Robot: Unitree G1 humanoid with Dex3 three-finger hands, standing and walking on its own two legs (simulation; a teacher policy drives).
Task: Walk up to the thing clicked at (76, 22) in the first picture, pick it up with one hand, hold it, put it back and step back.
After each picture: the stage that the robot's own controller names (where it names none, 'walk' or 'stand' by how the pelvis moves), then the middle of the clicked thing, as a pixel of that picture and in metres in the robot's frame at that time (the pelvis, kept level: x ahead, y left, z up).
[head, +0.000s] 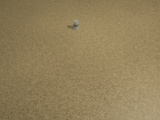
stand; (75, 24) +1.69 +0.05 -0.72
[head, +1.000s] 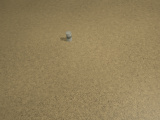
walk; (68, 36) +1.55 +0.22 -0.71
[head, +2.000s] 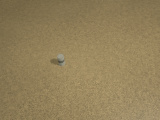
walk; (61, 59) +1.04 +0.27 -0.72
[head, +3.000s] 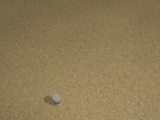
walk; (57, 100) +0.63 +0.23 -0.70
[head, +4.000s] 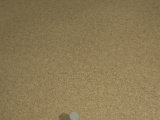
walk; (74, 118) +0.43 +0.10 -0.66
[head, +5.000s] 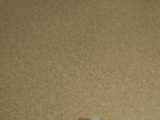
stand; out of the picture +0.35 -0.11 -0.68
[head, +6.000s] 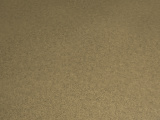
walk; out of the picture +0.33 -0.07 -0.71
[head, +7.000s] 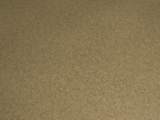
stand; out of the picture +0.28 -0.08 -0.71
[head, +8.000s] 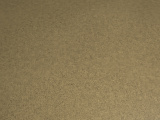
walk; out of the picture +0.33 -0.05 -0.69
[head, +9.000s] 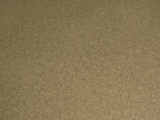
stand; out of the picture +0.30 -0.11 -0.68
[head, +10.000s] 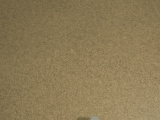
stand; out of the picture +0.30 -0.05 -0.69
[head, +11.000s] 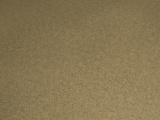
stand; out of the picture +0.33 -0.08 -0.69
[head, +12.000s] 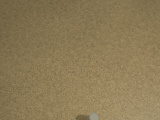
walk; (93, 119) +0.35 -0.08 -0.71
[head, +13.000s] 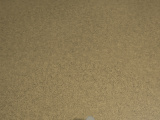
walk; out of the picture +0.35 -0.05 -0.69
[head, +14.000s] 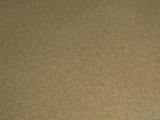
stand; out of the picture +0.36 -0.10 -0.70
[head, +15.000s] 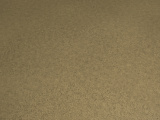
stand; out of the picture +0.32 -0.09 -0.72
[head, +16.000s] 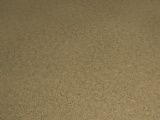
stand; out of the picture +0.31 -0.09 -0.72
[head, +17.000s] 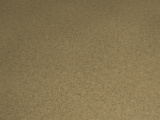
go down; out of the picture +0.30 -0.09 -0.72
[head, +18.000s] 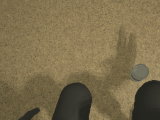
go down; (138, 73) +0.39 -0.18 -0.35
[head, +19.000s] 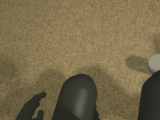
close in; (156, 65) +0.39 -0.21 -0.28
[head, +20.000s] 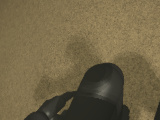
close in; out of the picture +0.36 -0.24 -0.23
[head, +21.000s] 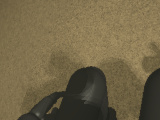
go down; out of the picture +0.36 -0.20 -0.23
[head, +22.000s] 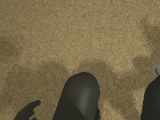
go down; out of the picture +0.37 -0.22 -0.29
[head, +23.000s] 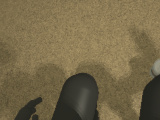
go down; out of the picture +0.38 -0.21 -0.28
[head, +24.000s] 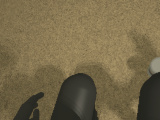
go down; (157, 68) +0.38 -0.21 -0.28
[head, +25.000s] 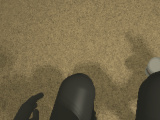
go down; (155, 68) +0.38 -0.21 -0.28
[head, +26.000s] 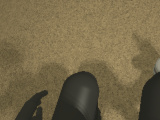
go down; out of the picture +0.38 -0.22 -0.28
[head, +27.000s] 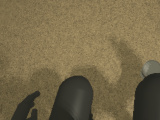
go down; (150, 71) +0.38 -0.20 -0.29
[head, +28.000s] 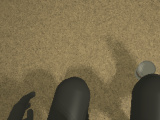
go down; (144, 71) +0.38 -0.20 -0.30
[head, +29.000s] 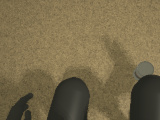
go down; (142, 71) +0.39 -0.20 -0.31
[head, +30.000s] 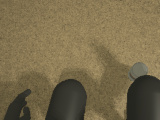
go down; (137, 72) +0.39 -0.19 -0.31
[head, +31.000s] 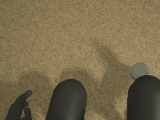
go down; (137, 72) +0.38 -0.20 -0.31
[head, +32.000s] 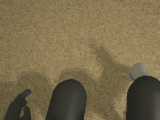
go down; (137, 73) +0.39 -0.19 -0.31
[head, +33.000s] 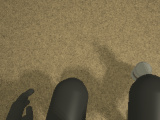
go down; (140, 72) +0.38 -0.20 -0.30
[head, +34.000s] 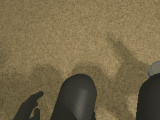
go down; (156, 72) +0.38 -0.22 -0.28
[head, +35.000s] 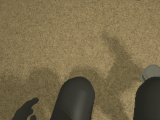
go down; (150, 75) +0.38 -0.21 -0.29
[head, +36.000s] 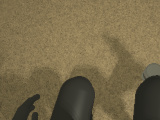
go down; (151, 74) +0.38 -0.21 -0.30
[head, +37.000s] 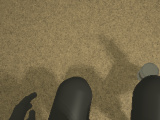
go down; (147, 73) +0.38 -0.21 -0.30
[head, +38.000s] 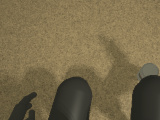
go down; (147, 73) +0.38 -0.21 -0.30
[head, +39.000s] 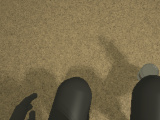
go down; (147, 74) +0.38 -0.21 -0.30
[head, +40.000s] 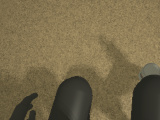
go down; (148, 73) +0.38 -0.21 -0.29
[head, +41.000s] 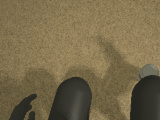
go down; (147, 74) +0.38 -0.21 -0.29
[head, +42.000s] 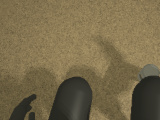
go down; (147, 74) +0.38 -0.21 -0.30
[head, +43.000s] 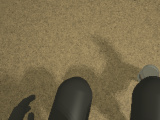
go down; (147, 75) +0.38 -0.21 -0.30
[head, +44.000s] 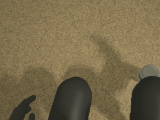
go down; (147, 75) +0.38 -0.21 -0.30
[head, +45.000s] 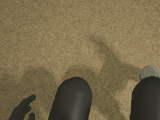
go down; (147, 75) +0.38 -0.21 -0.30
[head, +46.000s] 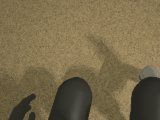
go down; (147, 76) +0.38 -0.21 -0.30
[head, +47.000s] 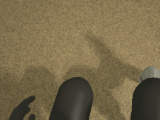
stand; (148, 76) +0.38 -0.21 -0.30
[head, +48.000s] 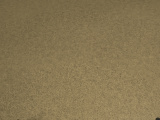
stand; out of the picture +0.32 -0.14 -0.63
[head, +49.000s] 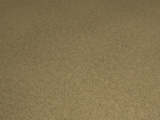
stand; out of the picture +0.31 -0.12 -0.66
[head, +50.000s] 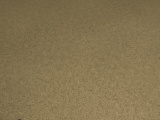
stand; out of the picture +0.31 -0.13 -0.66
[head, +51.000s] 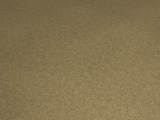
stand; out of the picture +0.34 -0.12 -0.72
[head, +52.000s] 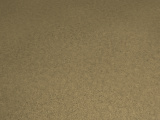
stand; out of the picture +0.32 -0.12 -0.72
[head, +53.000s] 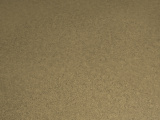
walk; out of the picture +0.33 -0.12 -0.72
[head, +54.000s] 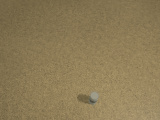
walk; (93, 98) +0.54 -0.13 -0.70
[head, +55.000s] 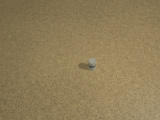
walk; (92, 64) +0.85 -0.04 -0.70
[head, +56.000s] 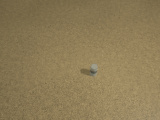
stand; (93, 70) +0.92 -0.13 -0.71
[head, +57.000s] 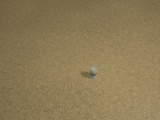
stand; (93, 72) +0.95 -0.11 -0.73
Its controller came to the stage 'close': no
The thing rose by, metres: 0.01
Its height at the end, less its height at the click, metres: +0.00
